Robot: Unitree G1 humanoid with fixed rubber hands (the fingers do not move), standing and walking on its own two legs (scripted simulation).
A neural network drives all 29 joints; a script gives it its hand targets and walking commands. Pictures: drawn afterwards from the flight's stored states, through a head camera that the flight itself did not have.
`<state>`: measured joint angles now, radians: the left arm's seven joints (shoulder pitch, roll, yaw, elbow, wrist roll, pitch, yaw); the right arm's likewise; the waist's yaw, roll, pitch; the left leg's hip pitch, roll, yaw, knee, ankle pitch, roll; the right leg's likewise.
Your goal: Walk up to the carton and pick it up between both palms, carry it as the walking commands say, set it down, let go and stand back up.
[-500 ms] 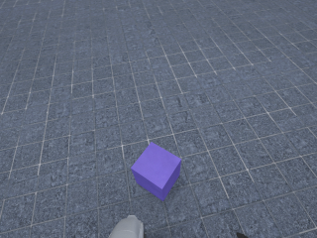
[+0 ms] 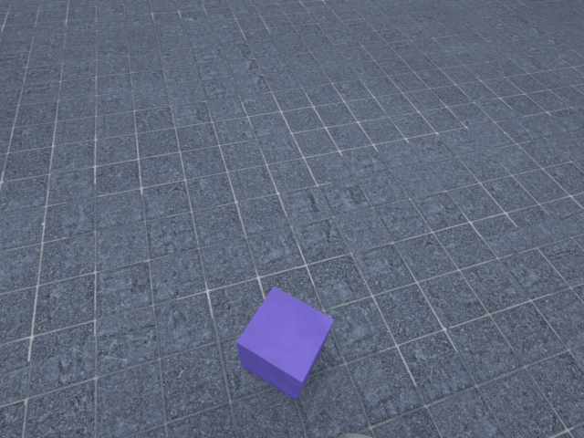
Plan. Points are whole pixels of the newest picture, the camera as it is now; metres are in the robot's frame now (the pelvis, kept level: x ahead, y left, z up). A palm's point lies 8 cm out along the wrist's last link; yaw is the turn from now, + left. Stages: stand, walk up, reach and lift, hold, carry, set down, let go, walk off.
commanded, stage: walk up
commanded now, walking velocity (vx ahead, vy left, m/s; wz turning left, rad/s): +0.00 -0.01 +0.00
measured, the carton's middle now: (284, 344) +0.44 +0.00 -0.65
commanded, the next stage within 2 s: stand in 1.80 s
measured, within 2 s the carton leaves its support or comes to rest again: neither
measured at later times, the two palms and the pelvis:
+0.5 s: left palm out of the picture -0.05 +0.18 -0.14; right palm out of the picture -0.02 -0.24 -0.15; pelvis -0.01 -0.02 +0.00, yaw +0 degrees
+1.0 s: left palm out of the picture +0.09 +0.42 -0.14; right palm out of the picture +0.03 -0.11 -0.12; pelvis +0.03 +0.15 +0.00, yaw -17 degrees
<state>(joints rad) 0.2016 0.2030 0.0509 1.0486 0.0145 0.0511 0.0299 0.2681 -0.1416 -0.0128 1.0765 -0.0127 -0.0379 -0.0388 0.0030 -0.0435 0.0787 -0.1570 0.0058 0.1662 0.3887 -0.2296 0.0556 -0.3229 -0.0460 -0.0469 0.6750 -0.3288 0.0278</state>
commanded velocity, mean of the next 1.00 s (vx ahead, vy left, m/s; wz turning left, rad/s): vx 0.06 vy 0.15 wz -0.27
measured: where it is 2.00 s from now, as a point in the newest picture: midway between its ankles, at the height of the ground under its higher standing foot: outside the picture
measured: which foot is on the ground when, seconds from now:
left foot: down 0.00-0.48, up 0.50-0.88, down 0.90-1.00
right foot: up 0.00-0.04, down 0.06-0.88, up 0.90-1.00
